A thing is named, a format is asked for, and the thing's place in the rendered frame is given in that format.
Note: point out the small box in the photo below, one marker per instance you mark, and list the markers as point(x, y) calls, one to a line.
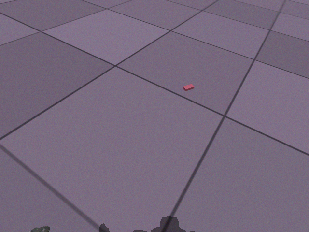
point(188, 87)

